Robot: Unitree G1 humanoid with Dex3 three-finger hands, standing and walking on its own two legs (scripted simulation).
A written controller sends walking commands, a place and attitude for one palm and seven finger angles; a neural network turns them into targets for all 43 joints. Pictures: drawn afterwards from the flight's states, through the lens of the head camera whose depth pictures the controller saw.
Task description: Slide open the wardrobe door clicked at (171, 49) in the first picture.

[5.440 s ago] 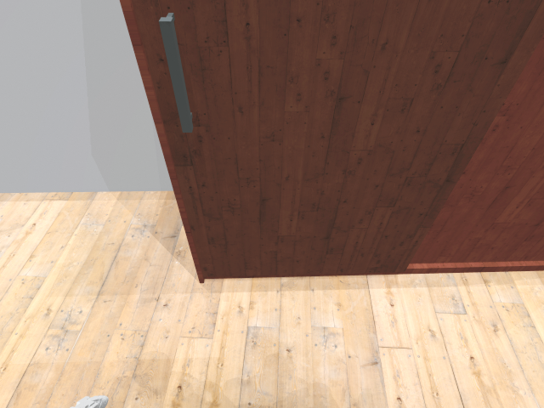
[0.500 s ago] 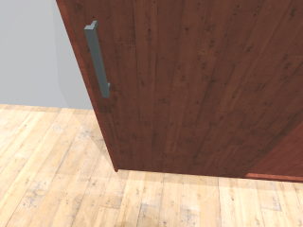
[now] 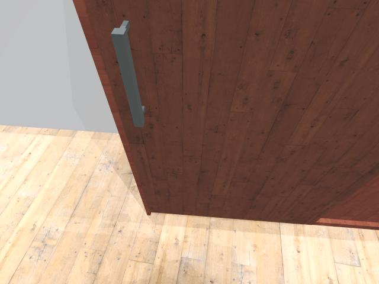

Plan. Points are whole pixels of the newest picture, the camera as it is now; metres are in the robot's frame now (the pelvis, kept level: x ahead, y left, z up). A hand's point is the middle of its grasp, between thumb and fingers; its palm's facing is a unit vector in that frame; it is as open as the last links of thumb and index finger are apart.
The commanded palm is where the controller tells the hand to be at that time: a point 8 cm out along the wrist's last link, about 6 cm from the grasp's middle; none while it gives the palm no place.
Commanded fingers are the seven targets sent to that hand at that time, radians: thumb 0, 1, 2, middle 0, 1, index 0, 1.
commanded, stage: come to a stop and stand still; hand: left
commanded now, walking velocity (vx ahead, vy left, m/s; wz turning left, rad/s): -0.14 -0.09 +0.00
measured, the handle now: (133, 80) +0.49 +0.16 +0.16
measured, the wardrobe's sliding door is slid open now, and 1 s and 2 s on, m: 0.00 0.00 0.00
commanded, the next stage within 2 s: look again from close up in 1.38 s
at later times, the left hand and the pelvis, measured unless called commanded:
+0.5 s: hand out of the picture +0.04 +0.20 -0.15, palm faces +0.02 -0.97 -0.24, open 7.4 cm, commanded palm none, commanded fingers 0.00 0.90 0.90 -0.20 -0.30 -0.20 -0.30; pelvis -0.04 +0.00 +0.00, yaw +1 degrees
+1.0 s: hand out of the picture -0.07 +0.27 -0.15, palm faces +0.01 -0.94 -0.33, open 7.4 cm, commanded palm none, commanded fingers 0.00 0.90 0.90 -0.20 -0.30 -0.20 -0.30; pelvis -0.09 +0.03 +0.01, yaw +2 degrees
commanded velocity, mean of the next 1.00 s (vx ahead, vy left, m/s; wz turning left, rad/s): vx -0.02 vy -0.01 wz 0.00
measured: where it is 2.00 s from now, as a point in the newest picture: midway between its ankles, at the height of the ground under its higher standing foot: outside the picture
